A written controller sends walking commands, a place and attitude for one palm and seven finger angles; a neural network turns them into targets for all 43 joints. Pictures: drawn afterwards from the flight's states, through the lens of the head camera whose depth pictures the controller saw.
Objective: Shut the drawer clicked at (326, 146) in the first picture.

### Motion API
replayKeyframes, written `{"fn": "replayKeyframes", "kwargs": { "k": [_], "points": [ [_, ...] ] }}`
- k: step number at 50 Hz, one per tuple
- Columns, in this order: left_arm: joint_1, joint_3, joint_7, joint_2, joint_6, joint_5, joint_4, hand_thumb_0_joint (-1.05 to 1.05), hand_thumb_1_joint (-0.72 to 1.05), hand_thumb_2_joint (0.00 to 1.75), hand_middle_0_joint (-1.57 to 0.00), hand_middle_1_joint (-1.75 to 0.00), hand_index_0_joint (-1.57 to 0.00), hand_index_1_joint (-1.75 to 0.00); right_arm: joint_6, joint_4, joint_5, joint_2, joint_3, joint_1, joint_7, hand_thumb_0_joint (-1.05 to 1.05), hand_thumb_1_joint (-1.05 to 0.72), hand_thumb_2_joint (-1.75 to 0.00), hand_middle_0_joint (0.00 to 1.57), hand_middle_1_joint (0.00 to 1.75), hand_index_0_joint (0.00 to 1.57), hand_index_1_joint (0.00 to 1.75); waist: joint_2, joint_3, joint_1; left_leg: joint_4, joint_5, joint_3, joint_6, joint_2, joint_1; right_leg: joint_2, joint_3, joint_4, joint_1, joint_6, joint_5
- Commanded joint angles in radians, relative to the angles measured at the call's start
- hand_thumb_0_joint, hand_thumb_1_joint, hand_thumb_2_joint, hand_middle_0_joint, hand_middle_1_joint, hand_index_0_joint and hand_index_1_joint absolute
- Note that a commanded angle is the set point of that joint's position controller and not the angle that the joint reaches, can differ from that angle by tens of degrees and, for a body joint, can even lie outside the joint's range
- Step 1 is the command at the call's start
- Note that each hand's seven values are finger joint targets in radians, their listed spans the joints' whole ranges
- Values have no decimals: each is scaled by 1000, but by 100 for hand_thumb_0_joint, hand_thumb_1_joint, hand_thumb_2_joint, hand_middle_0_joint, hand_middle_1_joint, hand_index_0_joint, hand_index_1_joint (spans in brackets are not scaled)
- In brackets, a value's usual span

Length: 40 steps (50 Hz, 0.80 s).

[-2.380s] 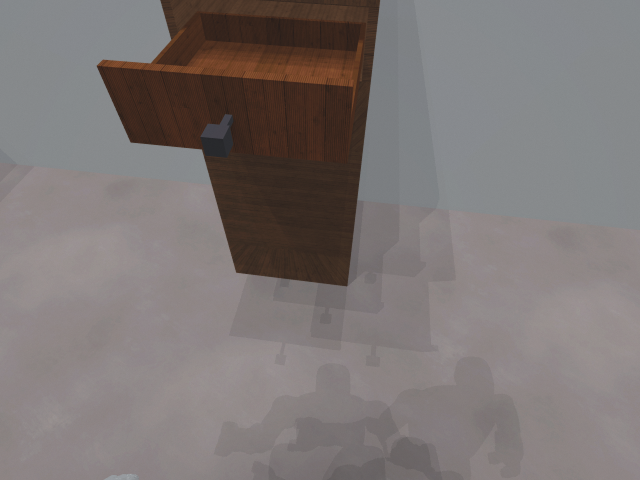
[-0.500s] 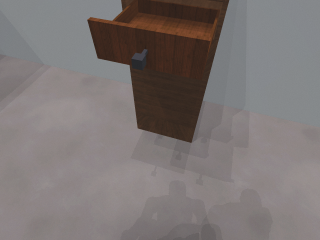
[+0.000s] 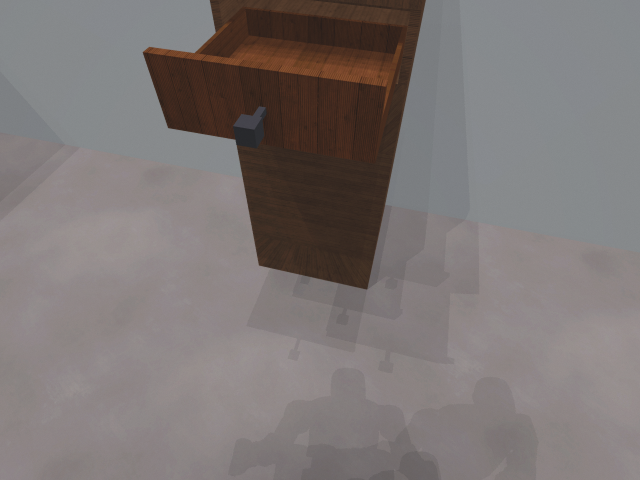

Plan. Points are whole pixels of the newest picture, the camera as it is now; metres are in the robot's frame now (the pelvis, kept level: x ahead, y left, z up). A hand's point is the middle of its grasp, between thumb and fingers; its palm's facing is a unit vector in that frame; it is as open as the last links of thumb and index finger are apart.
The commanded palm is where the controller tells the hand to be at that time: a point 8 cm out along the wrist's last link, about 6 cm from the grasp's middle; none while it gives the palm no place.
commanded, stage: turn to face it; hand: left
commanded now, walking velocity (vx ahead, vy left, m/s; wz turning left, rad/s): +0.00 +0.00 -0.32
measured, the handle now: (253, 124) +0.59 +0.14 +0.12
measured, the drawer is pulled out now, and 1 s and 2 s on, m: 0.29 0.29 0.29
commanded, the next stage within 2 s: take the last steps up to it in 0.42 s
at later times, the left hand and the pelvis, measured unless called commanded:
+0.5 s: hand out of the picture +0.04 +0.20 -0.18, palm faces -0.07 -0.97 -0.24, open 7.4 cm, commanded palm none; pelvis -0.02 +0.00 -0.02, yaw -6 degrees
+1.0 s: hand out of the picture +0.08 +0.18 -0.18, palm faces -0.07 -0.98 -0.18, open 7.4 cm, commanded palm none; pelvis +0.04 -0.01 -0.01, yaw -7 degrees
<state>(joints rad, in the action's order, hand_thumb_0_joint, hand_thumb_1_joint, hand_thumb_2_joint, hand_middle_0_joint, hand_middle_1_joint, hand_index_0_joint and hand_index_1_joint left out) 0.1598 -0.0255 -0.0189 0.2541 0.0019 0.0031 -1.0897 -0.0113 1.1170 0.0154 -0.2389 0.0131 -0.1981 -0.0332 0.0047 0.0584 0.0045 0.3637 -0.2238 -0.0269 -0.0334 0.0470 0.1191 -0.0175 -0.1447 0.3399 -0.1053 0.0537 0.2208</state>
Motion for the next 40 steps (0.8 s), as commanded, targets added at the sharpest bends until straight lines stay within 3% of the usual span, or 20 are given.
{"fn": "replayKeyframes", "kwargs": {
  "k": [1, 6, 9, 11, 15, 17, 19, 22, 23, 24, 25, 26, 27, 28, 30, 31, 33, 36, 39, 40],
  "points": [
    [57, -28, -9, 115, 0, 4, 40, 0, 90, 90, -20, -30, -20, -30, -3, -31, 4, -80, 15, -67, -13, 0, -90, -90, 20, 30, 20, 30, -11, -36, 2, 7, 174, 21, 23, 89, 44, 169, 161, -20, 23, -8, -286],
    [67, -43, -7, 134, 9, 8, 56, 0, 90, 90, -20, -30, -20, -30, -8, -50, 1, -83, 27, -65, -17, 0, -90, -90, 20, 30, 20, 30, -56, -55, 1, 73, 130, -12, 21, 87, 72, 180, 205, 11, 13, 9, -330],
    [67, -49, -3, 139, 19, 11, 71, 0, 90, 90, -20, -30, -20, -30, -13, -58, 1, -81, 34, -70, -18, 0, -90, -90, 20, 30, 20, 30, -54, -31, 8, 112, 73, -24, 19, 77, 92, 196, 242, 3, -33, 30, -275],
    [63, -51, -4, 124, 19, 11, 76, 0, 90, 90, -20, -30, -20, -30, -12, -56, 0, -65, 33, -78, -18, 0, -90, -90, 20, 30, 20, 30, -41, -24, 12, 103, 62, -16, 25, 85, 79, 178, 241, 6, -72, 31, -217],
    [59, -52, 7, 96, 28, 12, 103, 0, 90, 90, -20, -30, -20, -30, -9, -70, 7, -98, 46, -83, -23, 0, -90, -90, 20, 30, 20, 30, 64, -13, 11, 33, 71, 54, 66, 155, 98, 106, 194, 108, -114, 3, -158],
    [62, -54, 10, 78, 31, 14, 114, 0, 90, 90, -20, -30, -20, -30, -7, -79, 9, -115, 53, -88, -25, 0, -90, -90, 20, 30, 20, 30, 133, -20, 9, -17, 57, 108, 102, 208, 105, 68, 160, 186, -134, -11, -82],
    [67, -57, 16, 63, 39, 17, 123, 0, 90, 90, -20, -30, -20, -30, -4, -89, 11, -134, 61, -78, -28, 0, -90, -90, 20, 30, 20, 30, 159, -11, 1, -53, 57, 150, 143, 263, 143, 42, 139, 291, -146, -18, 52],
    [88, -61, 23, 46, 46, 20, 132, 0, 90, 90, -20, -30, -20, -30, 0, -107, 14, -140, 66, -52, -27, 0, -90, -90, 20, 30, 20, 30, 175, -18, -17, -34, 124, 128, 165, 279, 146, 35, 135, 334, -153, -19, 154],
    [103, -63, 25, 48, 45, 21, 129, 0, 90, 90, -20, -30, -20, -30, 1, -112, 13, -137, 67, -39, -27, 0, -90, -90, 20, 30, 20, 30, 149, -26, -29, 6, 157, 101, 152, 263, 156, 42, 139, 279, -120, -17, 97],
    [127, -67, 23, 62, 39, 24, 125, 0, 90, 90, -20, -30, -20, -30, 0, -121, 9, -127, 67, -24, -28, 0, -90, -90, 20, 30, 20, 30, 83, -16, -41, 83, 147, 55, 115, 213, 187, 68, 177, 180, -77, -10, -61],
    [146, -74, 16, 111, 29, 32, 121, 0, 90, 90, -20, -30, -20, -30, -5, -133, 0, -92, 64, -22, -27, 0, -90, -90, 20, 30, 20, 30, -93, -30, -41, 212, 0, -26, 54, 106, 259, 178, 343, 66, -29, 22, -186],
    [156, -81, 7, 165, 20, 32, 113, 0, 90, 90, -20, -30, -20, -30, -11, -146, -9, -40, 55, -31, -17, 0, -90, -90, 20, 30, 20, 30, -268, -41, -36, 389, -233, -99, 9, -16, 301, 334, 501, -55, -21, 88, -246],
    [173, -75, 0, 156, 15, 22, 105, 0, 90, 90, -20, -30, -20, -30, -23, -137, -7, -46, 53, -11, -13, 0, -90, -90, 20, 30, 20, 30, -228, -38, -59, 548, -350, 9, 14, -3, 299, 355, 541, -104, -50, 125, -188],
    [143, -69, -4, 133, 12, 22, 109, 0, 90, 90, -20, -30, -20, -30, -25, -131, -1, -44, 55, -24, -6, 0, -90, -90, 20, 30, 20, 30, -195, -4, -33, 621, -306, 53, 19, 7, 338, 322, 518, -128, -71, 132, -51],
    [99, -68, -1, 106, 5, 18, 125, 0, 90, 90, -20, -30, -20, -30, -14, -121, 5, -33, 53, -40, 9, 0, -90, -90, 20, 30, 20, 30, -120, 17, -8, 641, -213, 40, 17, 17, 369, 290, 469, -152, -66, 147, 129],
    [101, -69, -2, 100, -4, 18, 124, 0, 90, 90, -20, -30, -20, -30, -8, -122, 6, -26, 50, -43, 16, 0, -90, -90, 20, 30, 20, 30, -91, -12, -8, 588, -203, 31, 15, 23, 352, 282, 453, -157, -39, 148, 155],
    [126, -70, 5, 100, -15, 19, 117, 0, 90, 90, -20, -30, -20, -30, 1, -128, 8, -13, 47, -16, 26, 0, -90, -90, 20, 30, 20, 30, -95, -12, -24, 466, -201, 4, 13, 20, 323, 261, 418, -162, -14, 153, 157],
    [178, -75, 11, 113, -27, 22, 89, 0, 90, 90, -20, -30, -20, -30, 21, -133, 3, -2, 44, -6, 32, 0, -90, -90, 20, 30, 20, 30, -115, -35, -48, 282, -236, -26, 22, 3, 278, 262, 429, -141, 51, 170, 162],
    [167, -75, 20, 103, -29, 11, 79, 0, 90, 90, -20, -30, -20, -30, 34, -108, 5, 2, 37, -70, 28, 0, -90, -90, 20, 30, 20, 30, -120, -28, -17, 96, -118, -55, 29, -18, 119, 212, 372, -98, -41, 125, 226],
    [152, -72, 22, 85, -29, 6, 82, 0, 90, 90, -20, -30, -20, -30, 40, -92, 6, -8, 37, -112, 22, 0, -90, -90, 20, 30, 20, 30, -83, -20, 5, 13, -86, -39, 37, -8, 13, 183, 343, -49, -132, 96, 263]
  ]
}}
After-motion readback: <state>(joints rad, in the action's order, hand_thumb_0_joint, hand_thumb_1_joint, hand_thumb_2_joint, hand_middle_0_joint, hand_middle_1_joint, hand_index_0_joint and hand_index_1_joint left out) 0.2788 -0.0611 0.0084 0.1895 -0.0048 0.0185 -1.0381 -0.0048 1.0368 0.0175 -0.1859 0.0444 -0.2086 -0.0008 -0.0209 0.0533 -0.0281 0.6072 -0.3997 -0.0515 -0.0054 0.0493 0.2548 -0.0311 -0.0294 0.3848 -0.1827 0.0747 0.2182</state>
